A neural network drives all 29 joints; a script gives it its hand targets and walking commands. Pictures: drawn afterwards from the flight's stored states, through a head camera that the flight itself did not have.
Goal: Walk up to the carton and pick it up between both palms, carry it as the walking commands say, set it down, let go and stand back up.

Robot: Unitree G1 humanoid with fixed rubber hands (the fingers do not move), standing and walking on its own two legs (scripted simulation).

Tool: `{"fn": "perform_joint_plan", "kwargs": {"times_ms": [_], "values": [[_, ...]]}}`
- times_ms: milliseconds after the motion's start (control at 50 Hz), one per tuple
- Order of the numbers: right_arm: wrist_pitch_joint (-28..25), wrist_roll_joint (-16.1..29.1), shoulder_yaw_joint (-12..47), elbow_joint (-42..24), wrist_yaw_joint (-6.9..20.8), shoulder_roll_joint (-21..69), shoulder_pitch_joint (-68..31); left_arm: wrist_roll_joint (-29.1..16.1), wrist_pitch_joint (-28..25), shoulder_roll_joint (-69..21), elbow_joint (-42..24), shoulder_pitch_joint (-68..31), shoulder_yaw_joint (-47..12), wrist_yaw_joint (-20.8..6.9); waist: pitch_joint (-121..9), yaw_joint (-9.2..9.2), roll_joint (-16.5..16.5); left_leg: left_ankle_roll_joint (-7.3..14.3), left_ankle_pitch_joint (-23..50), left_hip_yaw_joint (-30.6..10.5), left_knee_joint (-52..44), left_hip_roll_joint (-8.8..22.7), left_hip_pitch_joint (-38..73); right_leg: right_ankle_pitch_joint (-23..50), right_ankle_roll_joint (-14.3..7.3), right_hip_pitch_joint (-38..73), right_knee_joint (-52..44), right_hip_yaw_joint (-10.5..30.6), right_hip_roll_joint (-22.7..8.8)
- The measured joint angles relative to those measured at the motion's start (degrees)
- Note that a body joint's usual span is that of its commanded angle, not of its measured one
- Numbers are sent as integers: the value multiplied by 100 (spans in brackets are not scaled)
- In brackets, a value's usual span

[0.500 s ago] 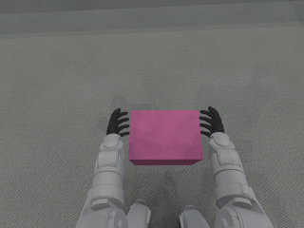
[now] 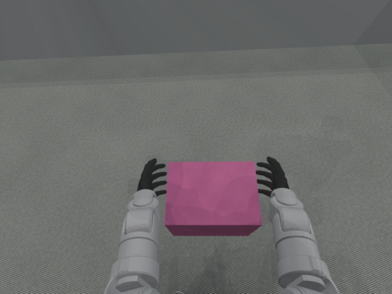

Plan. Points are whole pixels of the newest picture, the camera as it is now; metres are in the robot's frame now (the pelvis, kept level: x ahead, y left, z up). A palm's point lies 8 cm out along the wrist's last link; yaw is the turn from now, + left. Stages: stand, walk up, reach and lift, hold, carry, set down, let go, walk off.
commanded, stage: reach and lift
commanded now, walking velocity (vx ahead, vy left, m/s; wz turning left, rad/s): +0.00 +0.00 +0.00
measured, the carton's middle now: (211, 201) +0.34 +0.02 -0.10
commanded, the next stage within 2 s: hold in 1.78 s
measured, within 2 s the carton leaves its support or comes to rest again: neither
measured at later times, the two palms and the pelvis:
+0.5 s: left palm (138, 186) +0.30 +0.16 +0.05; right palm (289, 185) +0.32 -0.13 +0.05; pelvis +0.02 +0.00 +0.02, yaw +1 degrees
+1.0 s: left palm (143, 183) +0.30 +0.14 +0.08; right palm (304, 191) +0.30 -0.14 +0.08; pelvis +0.00 +0.01 +0.02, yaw -1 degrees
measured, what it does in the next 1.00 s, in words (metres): stands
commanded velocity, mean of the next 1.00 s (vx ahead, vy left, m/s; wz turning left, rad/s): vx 0.00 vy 0.00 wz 0.00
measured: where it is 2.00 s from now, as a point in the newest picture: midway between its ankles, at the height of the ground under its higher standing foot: outside the picture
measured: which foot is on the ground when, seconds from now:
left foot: down 0.00-1.00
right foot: down 0.00-1.00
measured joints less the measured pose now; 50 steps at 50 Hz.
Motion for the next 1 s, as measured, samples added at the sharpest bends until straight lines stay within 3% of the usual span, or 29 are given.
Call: {"fn": "perform_joint_plan", "kwargs": {"times_ms": [420,660,1000], "values": [[1175,255,574,-599,-9,-153,550,-270,1154,163,-524,512,-628,15,268,-34,28,65,169,-28,-993,58,2131,184,-61,2170,-1051,-46,-119],[1841,197,764,-1008,97,-158,569,-190,1850,166,-970,522,-707,-19,423,-43,18,95,239,15,-1242,62,2838,257,-54,2876,-1306,-35,-165],[2034,-111,405,-963,193,-85,332,96,1971,47,-653,128,-543,-95,581,-202,-25,126,312,166,-1251,46,2965,303,-1,2922,-1210,46,-196]]}}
